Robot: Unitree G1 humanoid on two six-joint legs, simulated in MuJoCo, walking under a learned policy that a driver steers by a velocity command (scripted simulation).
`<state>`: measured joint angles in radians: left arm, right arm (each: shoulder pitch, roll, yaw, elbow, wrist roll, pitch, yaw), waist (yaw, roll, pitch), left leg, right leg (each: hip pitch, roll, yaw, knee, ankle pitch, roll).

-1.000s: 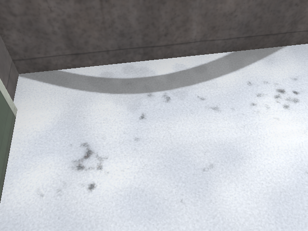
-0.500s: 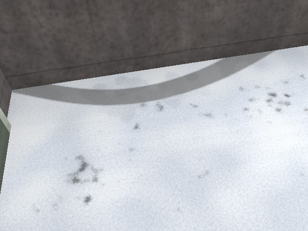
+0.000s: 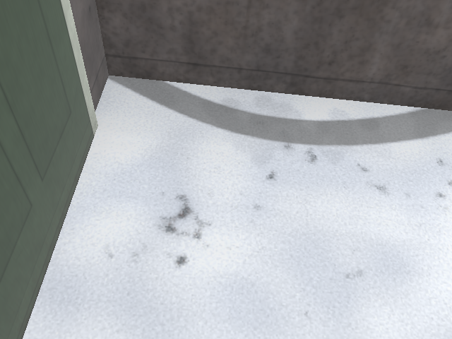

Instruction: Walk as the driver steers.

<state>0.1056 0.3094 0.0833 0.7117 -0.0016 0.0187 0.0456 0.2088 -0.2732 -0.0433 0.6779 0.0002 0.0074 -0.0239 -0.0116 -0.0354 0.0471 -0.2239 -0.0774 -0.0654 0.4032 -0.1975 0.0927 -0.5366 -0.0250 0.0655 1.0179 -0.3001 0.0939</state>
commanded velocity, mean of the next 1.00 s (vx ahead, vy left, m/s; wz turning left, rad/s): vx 0.26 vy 0.00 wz -0.15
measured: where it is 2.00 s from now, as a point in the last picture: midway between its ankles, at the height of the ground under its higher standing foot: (249, 225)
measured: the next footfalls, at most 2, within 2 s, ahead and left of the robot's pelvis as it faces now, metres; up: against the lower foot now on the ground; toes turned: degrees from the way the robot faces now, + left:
right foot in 0.36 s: +0.04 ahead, -0.14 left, +0.00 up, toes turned -9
left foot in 0.84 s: +0.43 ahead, -0.02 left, +0.00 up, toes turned -14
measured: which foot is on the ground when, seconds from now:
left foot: down 0.00-0.36, up 0.38-0.82, down 0.84-1.00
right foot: up 0.00-0.34, down 0.36-0.86, up 0.88-1.00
